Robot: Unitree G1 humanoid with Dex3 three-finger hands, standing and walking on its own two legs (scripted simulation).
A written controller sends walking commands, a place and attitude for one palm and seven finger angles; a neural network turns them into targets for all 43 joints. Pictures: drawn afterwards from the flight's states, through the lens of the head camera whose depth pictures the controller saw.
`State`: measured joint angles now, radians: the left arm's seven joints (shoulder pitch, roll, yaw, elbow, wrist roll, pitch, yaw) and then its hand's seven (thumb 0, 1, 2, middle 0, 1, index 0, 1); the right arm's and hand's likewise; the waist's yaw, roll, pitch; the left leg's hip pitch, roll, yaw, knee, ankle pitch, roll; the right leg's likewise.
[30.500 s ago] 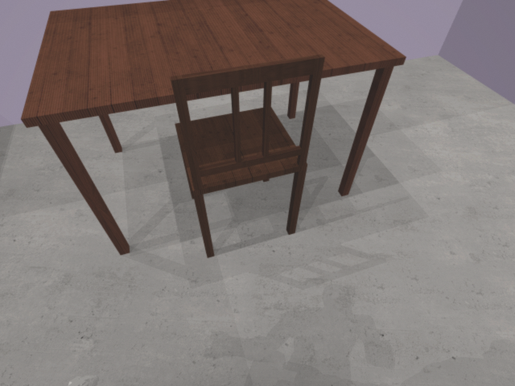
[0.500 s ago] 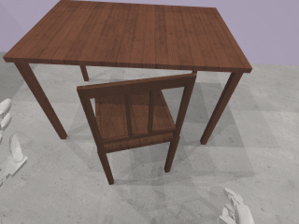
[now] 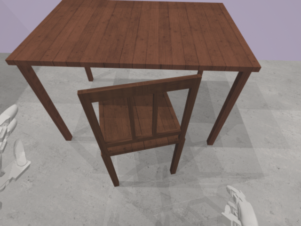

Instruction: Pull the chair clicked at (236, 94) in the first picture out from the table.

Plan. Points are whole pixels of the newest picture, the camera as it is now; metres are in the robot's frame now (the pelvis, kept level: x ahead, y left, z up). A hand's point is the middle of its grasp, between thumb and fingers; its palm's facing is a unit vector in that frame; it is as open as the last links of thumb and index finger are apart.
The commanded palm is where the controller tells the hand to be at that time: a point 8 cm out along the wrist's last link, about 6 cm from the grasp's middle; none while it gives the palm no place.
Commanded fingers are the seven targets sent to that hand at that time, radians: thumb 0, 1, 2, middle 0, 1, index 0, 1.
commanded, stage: let the arm hang, fingers relaxed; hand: left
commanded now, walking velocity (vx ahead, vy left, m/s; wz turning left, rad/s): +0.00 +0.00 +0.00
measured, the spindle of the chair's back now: (131, 119) +0.51 +0.12 -0.10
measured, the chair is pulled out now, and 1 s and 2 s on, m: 0.16 0.16 0.16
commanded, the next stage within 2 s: look to check the result in 1.08 s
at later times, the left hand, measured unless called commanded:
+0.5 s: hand out of the picture -0.05 +0.19 -0.17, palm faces +0.04 -0.98 -0.22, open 7.2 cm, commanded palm none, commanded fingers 0.00 0.90 0.90 -0.20 -0.30 -0.20 -0.30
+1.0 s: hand out of the picture +0.00 +0.17 -0.17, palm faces +0.03 -0.98 -0.22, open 7.3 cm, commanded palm none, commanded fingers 0.00 0.90 0.90 -0.20 -0.30 -0.20 -0.30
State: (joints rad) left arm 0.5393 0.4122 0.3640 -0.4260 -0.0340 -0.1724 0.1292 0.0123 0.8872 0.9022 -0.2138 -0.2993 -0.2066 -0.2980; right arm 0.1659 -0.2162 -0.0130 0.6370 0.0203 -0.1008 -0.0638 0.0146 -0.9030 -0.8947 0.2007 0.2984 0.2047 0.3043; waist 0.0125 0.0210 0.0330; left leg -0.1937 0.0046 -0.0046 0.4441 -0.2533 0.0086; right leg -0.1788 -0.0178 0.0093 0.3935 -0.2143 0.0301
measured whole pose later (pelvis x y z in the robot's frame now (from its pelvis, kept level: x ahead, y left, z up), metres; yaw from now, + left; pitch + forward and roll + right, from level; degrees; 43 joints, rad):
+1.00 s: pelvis -0.01 +0.00 +0.00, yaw +0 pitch -1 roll +0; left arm 0.25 0.14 0.01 1.13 0.01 0.00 0.04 0.01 0.93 0.90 -0.20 -0.30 -0.20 -0.30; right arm 0.29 -0.14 -0.02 1.13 -0.02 0.00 -0.04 0.01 -0.91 -0.89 0.20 0.30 0.20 0.30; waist -0.02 0.03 0.04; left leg -0.16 -0.01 0.00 0.41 -0.22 0.01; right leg -0.17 -0.03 0.01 0.41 -0.22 0.03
